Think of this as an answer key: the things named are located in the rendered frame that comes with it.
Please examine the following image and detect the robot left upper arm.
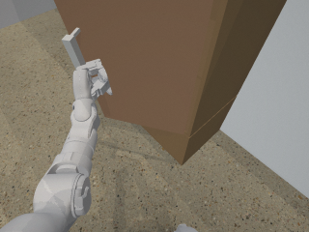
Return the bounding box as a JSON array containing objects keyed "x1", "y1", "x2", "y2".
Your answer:
[{"x1": 0, "y1": 173, "x2": 92, "y2": 232}]

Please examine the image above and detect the left robot forearm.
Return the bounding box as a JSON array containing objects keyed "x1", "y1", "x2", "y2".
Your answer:
[{"x1": 33, "y1": 99, "x2": 100, "y2": 211}]

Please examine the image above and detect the cupboard door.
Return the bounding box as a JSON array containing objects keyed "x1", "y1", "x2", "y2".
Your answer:
[{"x1": 54, "y1": 0, "x2": 213, "y2": 134}]

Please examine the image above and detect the robot right shin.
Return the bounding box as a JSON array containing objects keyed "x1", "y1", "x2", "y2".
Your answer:
[{"x1": 177, "y1": 223, "x2": 187, "y2": 229}]

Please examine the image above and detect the handle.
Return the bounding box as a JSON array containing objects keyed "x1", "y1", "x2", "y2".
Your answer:
[{"x1": 62, "y1": 27, "x2": 92, "y2": 79}]

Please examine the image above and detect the robot left hand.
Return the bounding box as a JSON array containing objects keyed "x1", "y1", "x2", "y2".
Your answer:
[{"x1": 72, "y1": 59, "x2": 113, "y2": 102}]

